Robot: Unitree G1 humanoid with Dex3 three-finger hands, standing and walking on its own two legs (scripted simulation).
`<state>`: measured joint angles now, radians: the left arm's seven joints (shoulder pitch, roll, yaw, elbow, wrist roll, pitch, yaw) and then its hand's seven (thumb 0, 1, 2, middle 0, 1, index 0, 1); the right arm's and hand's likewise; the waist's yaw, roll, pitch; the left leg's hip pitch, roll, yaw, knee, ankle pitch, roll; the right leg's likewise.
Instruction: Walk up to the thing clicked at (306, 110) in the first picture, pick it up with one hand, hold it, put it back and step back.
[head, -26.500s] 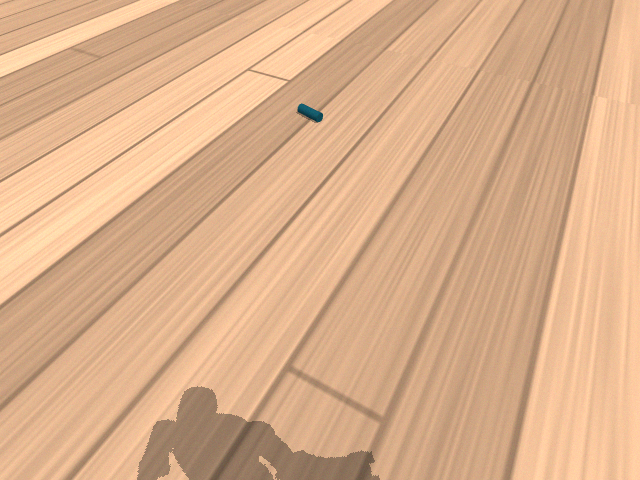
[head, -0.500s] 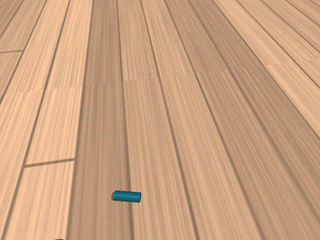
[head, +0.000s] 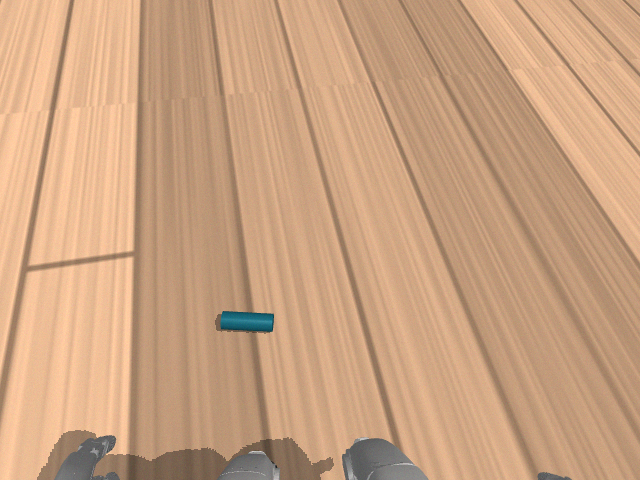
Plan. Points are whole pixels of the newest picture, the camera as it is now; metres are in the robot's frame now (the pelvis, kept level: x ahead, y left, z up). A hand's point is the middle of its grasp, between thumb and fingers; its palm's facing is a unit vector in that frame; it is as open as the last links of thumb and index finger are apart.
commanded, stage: walk up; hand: left
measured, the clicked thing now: (247, 321) +0.54 +0.19 -0.74
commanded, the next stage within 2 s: stand in 1.82 s
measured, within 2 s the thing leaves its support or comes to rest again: neither
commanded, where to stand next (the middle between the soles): +0.15 -0.02 m, yaw -2 degrees
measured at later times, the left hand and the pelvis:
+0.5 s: hand out of the picture -0.01 +0.24 -0.15, palm faces +0.01 -0.92 -0.39, open 7.4 cm; pelvis -0.14 -0.02 -0.01, yaw +1 degrees
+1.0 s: hand out of the picture -0.16 +0.21 -0.13, palm faces +0.02 -0.91 -0.41, open 7.4 cm; pelvis -0.21 -0.06 +0.00, yaw +0 degrees
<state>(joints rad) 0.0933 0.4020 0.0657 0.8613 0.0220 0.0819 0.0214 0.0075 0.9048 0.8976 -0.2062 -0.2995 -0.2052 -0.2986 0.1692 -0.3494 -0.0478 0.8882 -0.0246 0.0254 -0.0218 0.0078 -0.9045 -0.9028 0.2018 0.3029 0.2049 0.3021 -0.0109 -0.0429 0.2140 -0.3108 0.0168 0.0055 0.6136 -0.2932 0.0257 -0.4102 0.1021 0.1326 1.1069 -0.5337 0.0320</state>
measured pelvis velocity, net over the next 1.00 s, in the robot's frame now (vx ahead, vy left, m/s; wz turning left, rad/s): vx -0.21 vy -0.06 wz -0.01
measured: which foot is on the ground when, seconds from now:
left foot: down 0.00-0.16, up 0.18-0.42, down 0.44-0.78, up 0.80-1.00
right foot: up 0.00-0.12, down 0.14-0.46, up 0.48-0.74, down 0.76-1.00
